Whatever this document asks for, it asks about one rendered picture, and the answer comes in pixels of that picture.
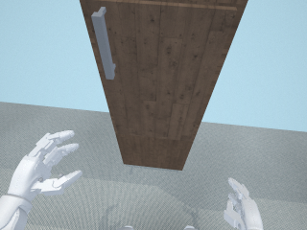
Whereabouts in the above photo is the cupboard door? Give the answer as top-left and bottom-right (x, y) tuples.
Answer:
(84, 0), (237, 142)

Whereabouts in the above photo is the left robot forearm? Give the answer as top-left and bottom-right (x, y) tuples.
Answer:
(0, 194), (33, 230)

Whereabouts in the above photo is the left robot hand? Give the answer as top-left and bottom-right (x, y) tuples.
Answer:
(8, 130), (83, 201)

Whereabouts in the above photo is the handle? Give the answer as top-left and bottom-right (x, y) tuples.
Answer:
(91, 7), (116, 80)

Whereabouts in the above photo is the right robot hand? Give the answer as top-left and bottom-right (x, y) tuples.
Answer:
(224, 177), (264, 230)

